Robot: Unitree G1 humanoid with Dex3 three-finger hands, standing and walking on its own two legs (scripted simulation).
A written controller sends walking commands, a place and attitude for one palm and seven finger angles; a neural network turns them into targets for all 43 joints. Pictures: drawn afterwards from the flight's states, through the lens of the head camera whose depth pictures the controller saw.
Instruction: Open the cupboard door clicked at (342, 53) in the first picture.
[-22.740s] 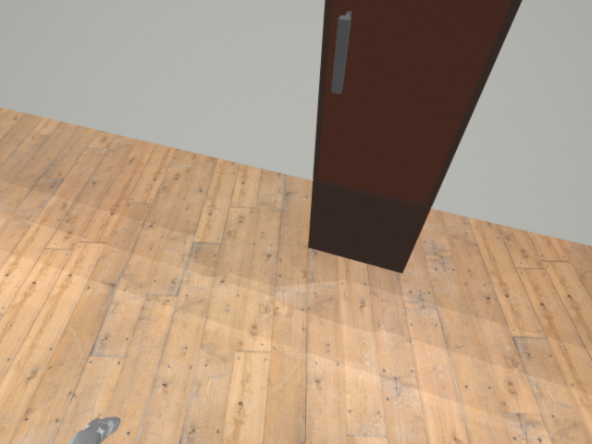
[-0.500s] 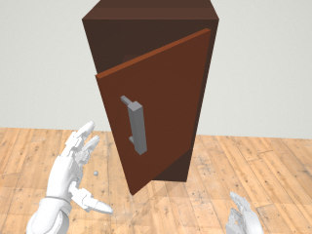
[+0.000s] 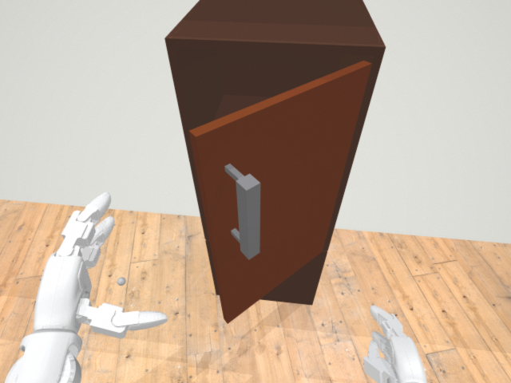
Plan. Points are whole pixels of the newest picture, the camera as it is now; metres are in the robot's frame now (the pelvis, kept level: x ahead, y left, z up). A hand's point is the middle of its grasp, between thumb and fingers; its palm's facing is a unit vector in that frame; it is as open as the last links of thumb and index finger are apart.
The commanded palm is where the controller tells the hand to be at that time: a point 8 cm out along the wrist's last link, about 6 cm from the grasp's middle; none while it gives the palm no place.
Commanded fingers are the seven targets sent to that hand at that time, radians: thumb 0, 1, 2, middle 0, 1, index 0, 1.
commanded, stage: draw the hand back to the body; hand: left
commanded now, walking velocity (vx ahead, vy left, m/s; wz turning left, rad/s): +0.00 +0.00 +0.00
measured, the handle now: (241, 213) +0.35 +0.07 +0.10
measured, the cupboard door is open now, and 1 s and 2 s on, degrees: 45 45 45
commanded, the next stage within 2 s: step back with the hand held close in 0.90 s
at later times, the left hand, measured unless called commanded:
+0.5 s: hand (79, 256) +0.21 +0.25 +0.16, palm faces +0.42 -0.82 -0.40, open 9.3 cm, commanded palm +0.16 +0.29 +0.17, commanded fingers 0.00 0.90 0.90 -0.20 -0.30 -0.20 -0.30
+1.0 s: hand (75, 261) +0.20 +0.24 +0.16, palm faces +0.45 -0.81 -0.38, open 7.4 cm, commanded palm +0.15 +0.28 +0.18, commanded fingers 0.00 0.90 0.90 -0.20 -0.30 -0.20 -0.30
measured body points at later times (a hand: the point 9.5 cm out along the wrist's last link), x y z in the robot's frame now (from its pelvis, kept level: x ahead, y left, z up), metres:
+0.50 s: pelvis +0.02 -0.01 +0.01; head +0.00 -0.03 +0.46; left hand +0.18 +0.29 +0.18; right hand +0.20 -0.23 -0.08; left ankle +0.01 +0.11 -0.73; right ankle -0.01 -0.12 -0.73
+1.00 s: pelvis +0.01 -0.02 +0.01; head -0.01 -0.04 +0.46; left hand +0.17 +0.28 +0.18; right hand +0.20 -0.24 -0.08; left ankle +0.01 +0.10 -0.73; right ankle -0.01 -0.12 -0.73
